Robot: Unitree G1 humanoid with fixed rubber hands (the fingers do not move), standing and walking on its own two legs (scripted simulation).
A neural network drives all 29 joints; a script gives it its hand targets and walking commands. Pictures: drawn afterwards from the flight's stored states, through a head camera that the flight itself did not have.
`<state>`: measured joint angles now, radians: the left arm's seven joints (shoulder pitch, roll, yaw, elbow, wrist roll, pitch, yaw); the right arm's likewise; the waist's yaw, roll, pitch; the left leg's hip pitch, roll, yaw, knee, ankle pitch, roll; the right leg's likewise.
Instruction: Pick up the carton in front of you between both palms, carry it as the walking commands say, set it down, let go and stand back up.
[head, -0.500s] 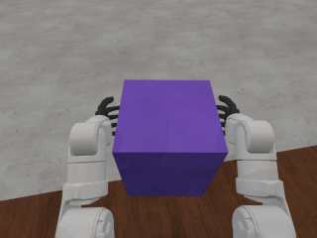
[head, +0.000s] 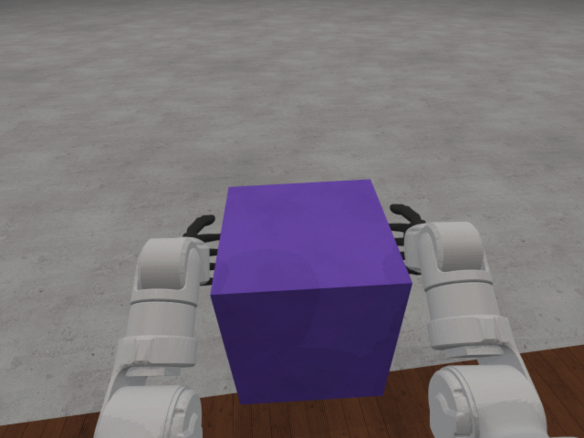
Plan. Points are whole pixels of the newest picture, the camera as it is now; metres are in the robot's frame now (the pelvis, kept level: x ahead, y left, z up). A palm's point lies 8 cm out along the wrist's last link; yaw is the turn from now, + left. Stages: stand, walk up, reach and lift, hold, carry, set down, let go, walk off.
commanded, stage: carry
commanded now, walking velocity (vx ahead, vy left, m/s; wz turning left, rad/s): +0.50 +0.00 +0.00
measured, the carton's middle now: (305, 291) +0.34 +0.01 +0.06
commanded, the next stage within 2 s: none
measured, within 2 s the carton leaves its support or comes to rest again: neither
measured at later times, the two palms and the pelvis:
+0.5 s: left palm (256, 188) +0.56 +0.10 +0.09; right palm (413, 193) +0.56 -0.20 +0.08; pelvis +0.20 -0.04 -0.03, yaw +1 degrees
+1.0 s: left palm (241, 134) +0.82 +0.16 +0.07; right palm (360, 129) +0.83 -0.14 +0.08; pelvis +0.47 -0.02 -0.06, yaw +0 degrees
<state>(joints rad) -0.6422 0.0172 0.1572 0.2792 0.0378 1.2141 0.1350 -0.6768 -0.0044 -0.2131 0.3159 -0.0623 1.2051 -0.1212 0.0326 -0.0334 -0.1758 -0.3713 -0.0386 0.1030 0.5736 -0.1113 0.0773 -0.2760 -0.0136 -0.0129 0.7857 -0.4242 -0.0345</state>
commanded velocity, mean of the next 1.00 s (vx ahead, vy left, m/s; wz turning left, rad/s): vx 0.50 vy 0.00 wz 0.00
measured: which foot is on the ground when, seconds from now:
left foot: down 0.00-0.44, up 0.46-0.94, down 0.96-1.00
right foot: up 0.00-0.42, down 0.44-0.96, up 0.98-1.00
